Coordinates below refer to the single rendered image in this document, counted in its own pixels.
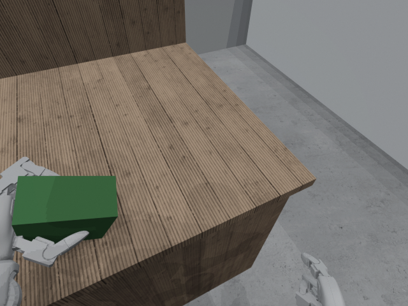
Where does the left robot forearm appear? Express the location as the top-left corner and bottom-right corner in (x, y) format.
(0, 260), (22, 306)

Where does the table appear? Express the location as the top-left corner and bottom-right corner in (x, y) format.
(0, 0), (316, 306)

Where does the sponge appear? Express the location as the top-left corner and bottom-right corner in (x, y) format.
(11, 176), (118, 244)

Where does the left robot hand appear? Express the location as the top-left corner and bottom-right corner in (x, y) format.
(0, 157), (89, 268)

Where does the right robot hand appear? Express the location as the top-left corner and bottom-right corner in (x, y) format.
(296, 252), (346, 306)

